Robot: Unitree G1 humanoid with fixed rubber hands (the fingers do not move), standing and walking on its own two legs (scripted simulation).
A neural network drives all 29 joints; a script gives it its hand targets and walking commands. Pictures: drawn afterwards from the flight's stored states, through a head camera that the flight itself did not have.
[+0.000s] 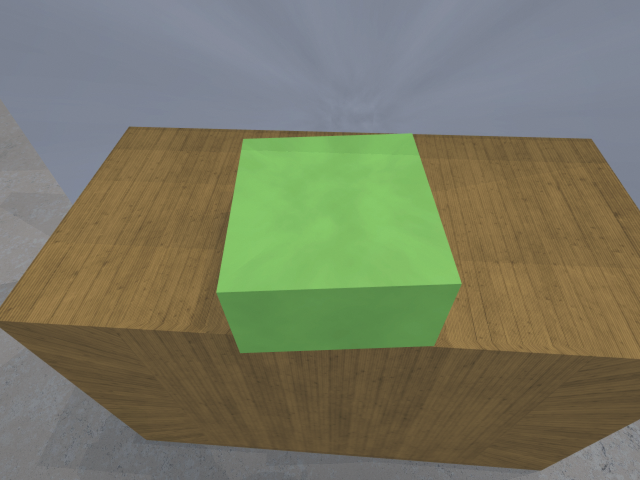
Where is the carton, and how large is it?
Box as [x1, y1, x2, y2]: [216, 133, 461, 352]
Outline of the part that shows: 411,133 243,139 216,291 240,352 421,346 434,344 461,283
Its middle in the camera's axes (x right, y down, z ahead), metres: +0.02 +0.00 +0.62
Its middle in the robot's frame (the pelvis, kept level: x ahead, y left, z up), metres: +0.47 +0.01 +0.01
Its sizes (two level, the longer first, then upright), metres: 0.311 0.289 0.162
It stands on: a pedestal, 0.70 m high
